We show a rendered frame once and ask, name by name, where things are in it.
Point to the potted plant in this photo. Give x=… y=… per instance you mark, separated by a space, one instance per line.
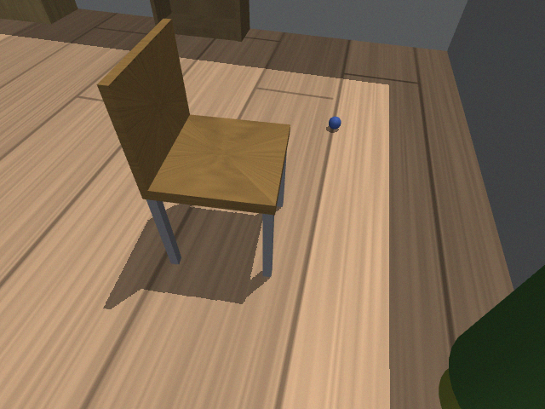
x=499 y=362

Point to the bookshelf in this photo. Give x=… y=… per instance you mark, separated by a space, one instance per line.
x=221 y=19

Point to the ball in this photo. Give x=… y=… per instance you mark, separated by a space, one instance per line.
x=334 y=123

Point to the chair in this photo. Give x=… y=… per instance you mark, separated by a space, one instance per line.
x=177 y=157

